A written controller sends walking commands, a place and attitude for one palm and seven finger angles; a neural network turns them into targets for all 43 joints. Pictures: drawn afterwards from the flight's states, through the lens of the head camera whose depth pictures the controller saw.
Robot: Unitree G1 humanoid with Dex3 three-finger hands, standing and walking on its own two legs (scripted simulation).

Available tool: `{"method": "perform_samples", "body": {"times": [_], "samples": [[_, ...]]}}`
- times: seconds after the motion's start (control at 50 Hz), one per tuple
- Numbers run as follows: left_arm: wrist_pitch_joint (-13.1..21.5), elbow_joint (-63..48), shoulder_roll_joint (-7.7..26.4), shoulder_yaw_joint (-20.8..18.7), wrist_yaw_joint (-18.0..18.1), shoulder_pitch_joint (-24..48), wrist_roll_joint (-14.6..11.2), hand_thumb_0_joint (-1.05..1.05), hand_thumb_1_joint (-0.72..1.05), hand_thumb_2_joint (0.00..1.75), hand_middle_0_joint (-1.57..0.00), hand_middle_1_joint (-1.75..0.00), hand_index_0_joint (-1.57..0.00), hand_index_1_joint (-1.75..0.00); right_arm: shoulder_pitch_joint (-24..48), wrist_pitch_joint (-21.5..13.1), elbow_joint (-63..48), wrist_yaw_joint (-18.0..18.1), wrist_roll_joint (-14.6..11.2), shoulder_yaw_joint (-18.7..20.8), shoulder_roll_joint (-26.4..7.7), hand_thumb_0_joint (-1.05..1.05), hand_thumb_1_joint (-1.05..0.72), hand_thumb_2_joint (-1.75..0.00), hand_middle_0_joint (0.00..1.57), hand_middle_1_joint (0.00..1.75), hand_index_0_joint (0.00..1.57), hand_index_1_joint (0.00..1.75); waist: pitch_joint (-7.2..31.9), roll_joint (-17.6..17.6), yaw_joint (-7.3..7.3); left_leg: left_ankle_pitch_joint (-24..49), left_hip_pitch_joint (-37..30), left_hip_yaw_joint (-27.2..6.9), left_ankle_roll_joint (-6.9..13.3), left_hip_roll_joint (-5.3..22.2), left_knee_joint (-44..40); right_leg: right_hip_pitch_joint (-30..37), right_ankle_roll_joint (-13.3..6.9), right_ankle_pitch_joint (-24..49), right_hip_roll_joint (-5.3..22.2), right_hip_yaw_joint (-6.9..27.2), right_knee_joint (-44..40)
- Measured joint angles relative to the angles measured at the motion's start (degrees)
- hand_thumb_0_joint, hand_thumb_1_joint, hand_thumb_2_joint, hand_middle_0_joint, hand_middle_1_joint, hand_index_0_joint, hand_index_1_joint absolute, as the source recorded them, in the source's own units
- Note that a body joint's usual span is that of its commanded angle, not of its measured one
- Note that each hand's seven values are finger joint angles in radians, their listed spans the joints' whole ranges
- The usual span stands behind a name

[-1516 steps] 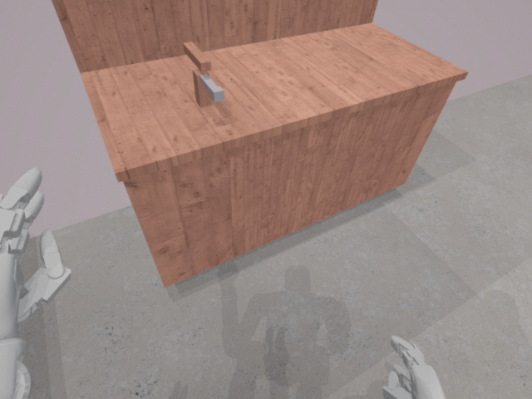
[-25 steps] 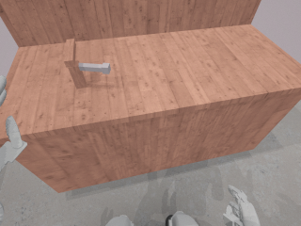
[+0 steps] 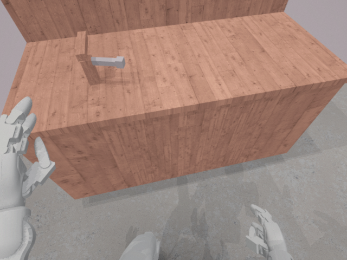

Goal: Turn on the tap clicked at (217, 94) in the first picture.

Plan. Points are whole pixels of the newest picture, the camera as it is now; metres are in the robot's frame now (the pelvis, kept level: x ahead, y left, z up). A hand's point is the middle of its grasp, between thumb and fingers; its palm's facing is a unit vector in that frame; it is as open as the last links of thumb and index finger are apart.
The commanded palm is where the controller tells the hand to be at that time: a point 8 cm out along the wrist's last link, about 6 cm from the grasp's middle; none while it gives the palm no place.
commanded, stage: stop stepping back and stand still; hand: left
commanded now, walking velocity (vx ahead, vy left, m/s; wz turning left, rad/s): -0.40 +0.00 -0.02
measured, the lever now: (120, 62) +0.67 +0.28 +0.04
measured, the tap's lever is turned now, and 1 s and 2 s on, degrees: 72 72 72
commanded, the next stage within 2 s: stand and check the lever's angle in 0.80 s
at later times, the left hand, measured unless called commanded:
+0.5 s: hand (19, 218) +0.14 +0.24 +0.16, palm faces +0.41 -0.84 -0.37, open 7.4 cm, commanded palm +0.10 +0.27 +0.18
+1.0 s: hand (30, 214) +0.15 +0.23 +0.15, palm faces +0.38 -0.84 -0.39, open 7.4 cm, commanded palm +0.10 +0.27 +0.18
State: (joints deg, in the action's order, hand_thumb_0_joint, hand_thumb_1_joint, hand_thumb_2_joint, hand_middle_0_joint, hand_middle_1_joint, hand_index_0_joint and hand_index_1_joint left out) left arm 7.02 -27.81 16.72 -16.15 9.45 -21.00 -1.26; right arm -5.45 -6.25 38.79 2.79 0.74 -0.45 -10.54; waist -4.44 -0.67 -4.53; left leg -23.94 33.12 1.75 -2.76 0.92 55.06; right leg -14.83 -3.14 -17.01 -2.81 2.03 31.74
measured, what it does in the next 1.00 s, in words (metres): steps on the spot: left foot, then right foot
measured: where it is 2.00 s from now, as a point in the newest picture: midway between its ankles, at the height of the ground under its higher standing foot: outside the picture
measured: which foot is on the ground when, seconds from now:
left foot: up 0.00-0.18, down 0.20-1.00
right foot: down 0.00-0.28, up 0.30-0.48, down 0.50-1.00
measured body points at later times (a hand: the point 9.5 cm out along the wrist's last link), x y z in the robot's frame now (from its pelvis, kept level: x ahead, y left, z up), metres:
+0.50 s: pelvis -0.08 +0.00 +0.00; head -0.09 +0.01 +0.45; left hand +0.11 +0.28 +0.18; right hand +0.05 -0.24 -0.09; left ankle -0.09 +0.09 -0.74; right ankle -0.09 -0.10 -0.73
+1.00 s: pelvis -0.08 +0.00 +0.00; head -0.08 -0.01 +0.45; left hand +0.12 +0.28 +0.18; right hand +0.06 -0.27 -0.09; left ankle -0.07 +0.11 -0.74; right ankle -0.09 -0.10 -0.74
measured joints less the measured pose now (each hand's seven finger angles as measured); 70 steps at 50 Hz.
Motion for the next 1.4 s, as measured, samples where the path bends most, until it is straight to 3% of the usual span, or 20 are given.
{"method": "perform_samples", "body": {"times": [0.04,0.08,0.14,0.18,0.2,0.24,0.28,0.38,0.46,0.52,0.6,0.68,0.72,0.8,0.84,0.88,1.02,1.22,1.4], "samples": [[0.47,-1.73,2.29,-0.6,-0.67,-1.54,0.11,0.02,0.89,0.9,-0.2,-0.31,-0.21,-0.3,0.24,1.01,-1.15,0.03,-0.03,-0.79,0.67,0.01,-0.9,-0.9,0.2,0.3,0.2,0.3,0.45,-2.44,1.21,-1.03,-1.57,1.05,-0.2,-2.17,2.26,-0.05,-0.04,2.52,0.57,1.72,-3.82],[1.2,-3.24,4.51,-1.96,-0.78,-4.23,-0.14,0.02,0.89,0.9,-0.21,-0.31,-0.21,-0.3,0.35,2.09,-3.09,0.22,-0.1,-1.28,0.74,0.01,-0.9,-0.9,0.2,0.3,0.2,0.3,1.44,-3.37,2.83,-1.51,-4.81,2.07,-0.23,-3.14,-1.01,-0.51,-0.27,4.85,0.25,3.15,-6.93],[1.75,-4.65,7.05,-3.83,-0.83,-7.09,-0.55,0.02,0.89,0.9,-0.21,-0.31,-0.21,-0.3,0.63,3.48,-5.25,0.51,-0.42,-0.87,-0.03,0.01,-0.9,-0.9,0.2,0.3,0.2,0.3,2.53,-2.96,5.16,-0.05,-11.27,2.43,0.17,-3.39,-11.81,-1.69,-0.28,7.71,-1.15,3.94,-9.56],[1.59,-5.36,8.18,-4.34,-0.83,-7.82,-0.74,0.01,0.89,0.9,-0.21,-0.31,-0.21,-0.3,0.1,4.39,-6.55,0.81,-0.8,-0.17,-1.15,0.01,-0.9,-0.9,0.2,0.3,0.2,0.3,2.87,-1.95,6.58,4.96,-16.12,1.97,0.75,-2.84,-20.43,-2.49,-0.11,8.68,-2.38,3.2,-9.96],[1.39,-5.86,8.57,-4.37,-0.77,-8.07,-0.92,0.01,0.89,0.9,-0.21,-0.31,-0.21,-0.3,-0.44,4.73,-7.25,0.95,-1.09,0.25,-2.0,0.01,-0.9,-0.9,0.2,0.3,0.2,0.3,2.93,-0.94,7.23,10.33,-18.71,1.52,1.3,-2.04,-24.94,-2.94,0.0,8.74,-3.27,2.39,-9.52],[1.19,-6.28,9.67,-4.59,-0.78,-8.25,-1.1,0.01,0.89,0.9,-0.21,-0.31,-0.21,-0.3,-1.55,4.99,-7.61,1.34,-1.64,1.41,-2.62,0.01,-0.9,-0.9,0.2,0.3,0.2,0.3,2.53,-1.15,7.91,7.62,-21.03,0.96,4.43,-2.24,-29.16,-4.16,0.53,8.03,-3.3,1.43,-7.15],[0.94,-6.24,10.14,-5.4,-0.82,-10.02,-1.25,0.01,0.89,0.9,-0.21,-0.31,-0.21,-0.3,-2.99,4.91,-7.28,1.23,-1.91,1.68,-2.46,0.01,-0.9,-0.9,0.2,0.3,0.2,0.29,2.25,-3.14,6.88,7.04,-22.31,2.18,5.92,-3.33,-30.32,-4.86,1.32,4.71,-1.89,1.53,-4.36],[-0.06,-4.58,7.74,-5.4,-0.25,-12.66,-1.19,0.02,0.89,0.9,-0.21,-0.31,-0.21,-0.3,-7.64,2.19,-5.78,0.9,-0.49,1.11,-2.28,0.01,-0.9,-0.9,0.2,0.3,0.2,0.29,3.12,-2.32,5.46,9.52,-24.78,2.65,5.83,-3.2,-32.85,-5.06,3.14,-1.8,0.53,-1.23,4.44],[-0.52,-0.98,4.67,-3.78,0.91,-9.21,-0.84,0.02,0.89,0.9,-0.21,-0.31,-0.21,-0.3,-9.74,1.24,-2.8,0.91,-0.44,-0.57,-1.42,0.01,-0.9,-0.9,0.2,0.3,0.2,0.29,4.67,-1.2,3.98,9.76,-24.99,2.49,5.6,-2.65,-32.12,-0.25,3.7,-2.82,1.98,-2.93,0.43],[-0.77,2.98,2.75,-2.93,1.49,-5.65,-0.3,0.02,0.9,0.9,-0.21,-0.31,-0.21,-0.3,-9.43,1.41,-1.26,1.11,-0.08,-1.67,-0.75,0.01,-0.9,-0.9,0.2,0.3,0.2,0.3,5.53,0.03,3.48,8.52,-23.6,2.82,5.0,-1.77,-29.14,3.12,2.42,-0.06,1.78,-3.54,-4.24],[-1.11,5.72,1.48,-1.04,1.0,-1.65,-0.13,0.02,0.9,0.9,-0.2,-0.31,-0.2,-0.3,-8.24,1.82,-0.61,0.69,0.23,-1.59,-0.48,0.01,-0.9,-0.9,0.2,0.3,0.2,0.3,5.42,2.22,4.41,2.51,-20.24,1.64,4.5,-0.27,-22.13,2.37,-0.11,3.19,0.39,-4.82,-3.88],[0.0,3.66,1.9,-0.14,-0.04,-2.62,-0.36,0.02,0.9,0.9,-0.2,-0.31,-0.21,-0.3,-7.67,2.23,-1.04,-0.03,-0.22,-0.65,-0.68,0.01,-0.9,-0.9,0.2,0.3,0.21,0.3,5.3,1.17,5.14,-0.58,-15.39,0.86,3.98,-0.53,-10.94,1.85,-0.87,3.52,0.59,-4.39,-4.38],[0.86,2.19,2.65,-0.58,-0.24,-4.48,-0.5,0.02,0.89,0.9,-0.21,-0.31,-0.21,-0.3,-7.92,2.39,-2.0,-0.06,-0.37,-0.25,-1.26,0.01,-0.9,-0.9,0.2,0.3,0.21,0.3,5.18,0.66,5.92,0.37,-15.45,1.32,3.9,-0.21,-12.89,1.92,-0.76,3.64,1.04,-4.22,-4.58],[2.0,0.58,4.25,-2.15,-0.08,-7.81,-1.32,0.02,0.89,0.9,-0.21,-0.31,-0.21,-0.3,-9.0,2.14,-3.56,0.67,-0.69,0.86,-3.37,0.01,-0.9,-0.9,0.2,0.3,0.2,0.3,4.83,1.66,6.93,4.43,-19.43,1.27,4.39,0.83,-24.48,1.98,-0.13,1.99,1.04,-5.06,-2.66],[2.05,1.09,4.47,-2.78,0.0,-8.15,-1.67,0.01,0.89,0.9,-0.21,-0.31,-0.21,-0.3,-9.11,1.98,-3.31,1.04,-0.88,1.69,-4.18,0.01,-0.9,-0.9,0.2,0.3,0.2,0.3,4.13,2.2,6.55,9.3,-20.11,1.06,3.53,0.97,-25.44,2.21,0.27,0.8,1.07,-5.25,-1.19],[1.74,2.28,4.15,-3.25,0.05,-8.11,-1.87,0.01,0.89,0.9,-0.21,-0.31,-0.21,-0.3,-9.14,1.92,-2.8,1.12,-1.13,1.98,-4.56,0.01,-0.9,-0.9,0.2,0.3,0.2,0.29,3.82,2.25,5.68,9.0,-20.58,1.47,2.77,0.8,-24.79,2.84,0.61,0.5,1.3,-4.8,-1.12],[0.72,4.19,1.98,-2.73,0.09,-5.03,-1.47,0.02,0.89,0.9,-0.21,-0.31,-0.21,-0.3,-7.38,0.17,-2.58,0.84,-0.97,1.29,-3.66,0.01,-0.9,-0.9,0.2,0.3,0.2,0.29,2.07,2.2,4.01,8.46,-21.12,1.75,3.27,0.37,-25.63,3.86,1.46,1.29,1.67,-4.5,-3.16],[1.31,-0.52,3.63,-2.31,-0.2,-5.95,-1.38,0.02,0.89,0.9,-0.21,-0.31,-0.21,-0.3,-3.57,-0.16,-5.83,0.25,-0.5,-0.98,-0.28,0.01,-0.9,-0.9,0.2,0.3,0.2,0.3,1.08,1.21,4.2,9.57,-20.97,2.45,4.05,-0.12,-27.87,3.84,2.41,3.04,2.06,-3.8,-6.05],[0.3,1.33,2.72,-2.81,-0.12,-6.08,-1.8,0.02,0.9,0.9,-0.21,-0.31,-0.21,-0.3,-3.61,0.84,-5.59,0.68,-0.46,-1.31,-0.64,0.01,-0.9,-0.9,0.2,0.3,0.2,0.3,1.71,1.6,3.07,10.12,-20.93,2.77,4.57,-0.33,-29.05,4.21,3.0,4.32,2.21,-3.47,-8.29]]}}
